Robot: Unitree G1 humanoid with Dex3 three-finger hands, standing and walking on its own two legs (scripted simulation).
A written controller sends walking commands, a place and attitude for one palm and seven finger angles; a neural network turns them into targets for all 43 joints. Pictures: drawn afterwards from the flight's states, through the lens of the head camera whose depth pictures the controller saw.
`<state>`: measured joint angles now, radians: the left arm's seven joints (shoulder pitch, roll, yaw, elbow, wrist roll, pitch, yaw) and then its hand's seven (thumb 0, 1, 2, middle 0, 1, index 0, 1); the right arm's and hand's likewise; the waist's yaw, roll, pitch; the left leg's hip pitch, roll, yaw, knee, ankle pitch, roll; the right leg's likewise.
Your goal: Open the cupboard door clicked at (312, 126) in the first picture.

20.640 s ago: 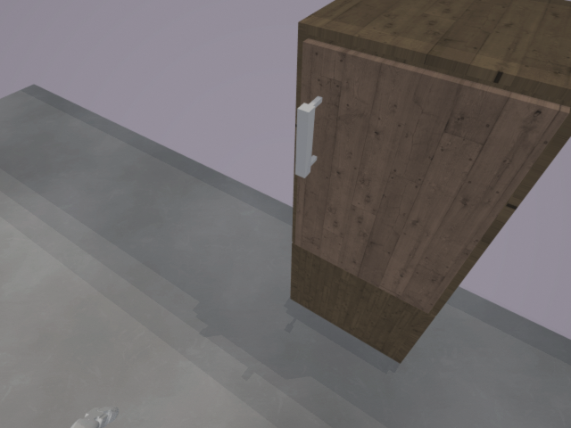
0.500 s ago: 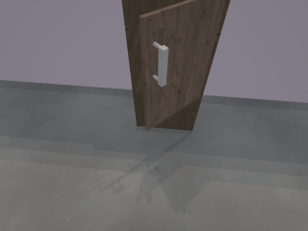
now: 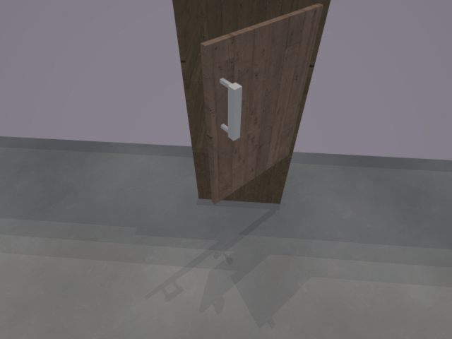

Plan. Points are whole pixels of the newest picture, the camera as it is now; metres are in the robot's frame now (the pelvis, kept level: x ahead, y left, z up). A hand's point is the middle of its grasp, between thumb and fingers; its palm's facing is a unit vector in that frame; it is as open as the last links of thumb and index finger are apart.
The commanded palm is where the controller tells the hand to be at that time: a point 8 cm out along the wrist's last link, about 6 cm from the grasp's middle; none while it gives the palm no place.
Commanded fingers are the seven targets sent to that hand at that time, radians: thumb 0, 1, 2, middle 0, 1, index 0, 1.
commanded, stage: let the arm hang, fingers relaxed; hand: left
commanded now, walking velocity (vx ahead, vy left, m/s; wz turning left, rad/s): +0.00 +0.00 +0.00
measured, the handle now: (229, 109) +0.64 +0.03 +0.05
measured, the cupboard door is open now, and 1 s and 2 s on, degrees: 44 44 44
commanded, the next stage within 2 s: look to check the result in 0.14 s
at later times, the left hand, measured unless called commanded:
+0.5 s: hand out of the picture -0.04 +0.16 -0.17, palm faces +0.05 -0.98 -0.19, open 7.4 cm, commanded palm none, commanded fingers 0.00 0.90 0.90 -0.20 -0.30 -0.20 -0.30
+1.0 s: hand out of the picture -0.02 +0.15 -0.18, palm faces +0.03 -0.98 -0.18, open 7.4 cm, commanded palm none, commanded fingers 0.00 0.90 0.90 -0.20 -0.30 -0.20 -0.30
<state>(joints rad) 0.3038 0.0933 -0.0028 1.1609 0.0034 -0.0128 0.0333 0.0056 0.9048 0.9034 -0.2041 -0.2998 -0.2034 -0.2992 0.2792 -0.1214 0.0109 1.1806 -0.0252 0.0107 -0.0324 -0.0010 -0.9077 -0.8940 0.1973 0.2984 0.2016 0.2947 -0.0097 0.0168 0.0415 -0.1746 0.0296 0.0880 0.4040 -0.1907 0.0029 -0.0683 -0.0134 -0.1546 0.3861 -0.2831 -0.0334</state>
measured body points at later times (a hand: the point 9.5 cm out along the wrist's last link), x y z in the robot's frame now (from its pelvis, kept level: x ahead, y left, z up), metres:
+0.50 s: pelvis +0.00 +0.00 +0.00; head +0.02 -0.01 +0.45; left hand -0.04 +0.21 -0.16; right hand -0.02 -0.20 -0.17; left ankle +0.02 +0.12 -0.74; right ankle -0.04 -0.09 -0.74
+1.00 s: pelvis +0.00 -0.01 -0.01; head +0.03 -0.02 +0.44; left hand -0.02 +0.20 -0.16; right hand -0.01 -0.22 -0.17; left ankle +0.02 +0.12 -0.74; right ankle -0.04 -0.09 -0.74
